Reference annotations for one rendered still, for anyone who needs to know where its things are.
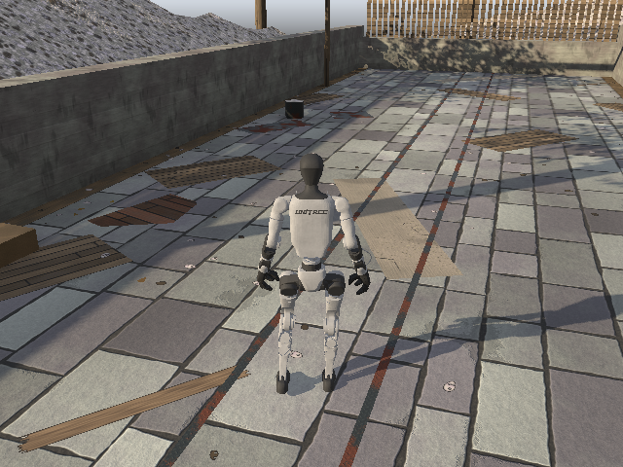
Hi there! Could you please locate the left robot upper arm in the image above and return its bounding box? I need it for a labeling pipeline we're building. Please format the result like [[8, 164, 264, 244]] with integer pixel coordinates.
[[266, 196, 291, 249]]

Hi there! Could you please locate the robot right shin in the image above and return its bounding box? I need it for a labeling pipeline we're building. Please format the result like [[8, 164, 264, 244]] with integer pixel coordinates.
[[324, 319, 339, 379]]

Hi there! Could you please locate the left robot forearm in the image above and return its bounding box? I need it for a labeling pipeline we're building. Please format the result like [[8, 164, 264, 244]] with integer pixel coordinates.
[[258, 234, 276, 273]]

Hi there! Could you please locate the robot left hand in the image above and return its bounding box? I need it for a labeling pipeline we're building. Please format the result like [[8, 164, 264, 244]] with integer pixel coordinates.
[[257, 269, 279, 291]]

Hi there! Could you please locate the robot shin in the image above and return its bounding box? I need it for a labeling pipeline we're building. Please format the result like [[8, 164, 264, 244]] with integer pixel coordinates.
[[278, 314, 292, 380], [324, 319, 339, 379]]

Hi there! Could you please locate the robot left shin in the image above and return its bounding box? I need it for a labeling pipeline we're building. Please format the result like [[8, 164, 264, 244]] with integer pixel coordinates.
[[278, 314, 292, 380]]

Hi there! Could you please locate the robot right hand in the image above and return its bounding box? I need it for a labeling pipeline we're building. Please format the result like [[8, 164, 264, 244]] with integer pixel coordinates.
[[348, 270, 371, 295]]

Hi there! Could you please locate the right robot upper arm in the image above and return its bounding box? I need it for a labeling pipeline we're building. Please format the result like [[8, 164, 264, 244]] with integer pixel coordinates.
[[332, 196, 358, 250]]

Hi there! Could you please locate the right robot forearm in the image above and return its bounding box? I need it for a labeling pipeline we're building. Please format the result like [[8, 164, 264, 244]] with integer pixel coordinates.
[[348, 235, 367, 275]]

